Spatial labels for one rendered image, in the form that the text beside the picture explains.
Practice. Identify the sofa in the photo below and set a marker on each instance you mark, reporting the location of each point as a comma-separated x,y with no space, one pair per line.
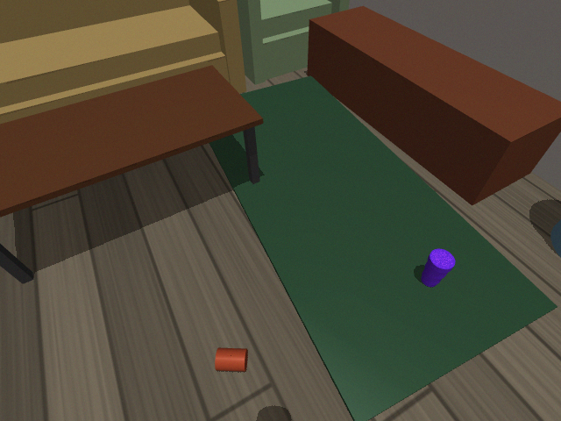
54,53

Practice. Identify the coffee table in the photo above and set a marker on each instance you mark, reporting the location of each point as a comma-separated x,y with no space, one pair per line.
55,152

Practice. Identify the armchair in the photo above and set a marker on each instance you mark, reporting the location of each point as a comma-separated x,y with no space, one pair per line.
275,34

